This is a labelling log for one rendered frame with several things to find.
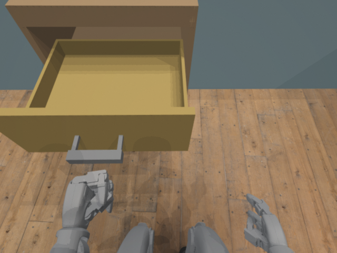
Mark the robot left thigh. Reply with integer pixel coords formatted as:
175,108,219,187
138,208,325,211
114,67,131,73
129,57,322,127
117,226,154,253

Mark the cabinet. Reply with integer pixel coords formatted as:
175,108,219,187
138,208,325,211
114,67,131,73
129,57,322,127
5,0,199,91

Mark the robot right thigh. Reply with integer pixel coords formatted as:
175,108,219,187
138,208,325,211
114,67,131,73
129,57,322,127
187,226,229,253

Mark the right robot hand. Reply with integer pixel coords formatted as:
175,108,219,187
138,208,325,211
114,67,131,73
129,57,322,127
244,193,288,252

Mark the handle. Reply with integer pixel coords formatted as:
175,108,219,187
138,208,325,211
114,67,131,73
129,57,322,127
66,135,124,164

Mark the drawer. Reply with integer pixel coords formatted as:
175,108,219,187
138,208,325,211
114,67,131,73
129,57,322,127
0,39,195,152

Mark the robot left forearm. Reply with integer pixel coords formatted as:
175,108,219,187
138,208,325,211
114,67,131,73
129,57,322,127
49,227,90,253

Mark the robot thigh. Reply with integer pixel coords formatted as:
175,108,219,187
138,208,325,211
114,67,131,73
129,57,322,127
187,226,229,253
117,226,154,253

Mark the left robot hand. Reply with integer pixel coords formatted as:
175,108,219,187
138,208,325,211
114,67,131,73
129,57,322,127
62,170,114,229

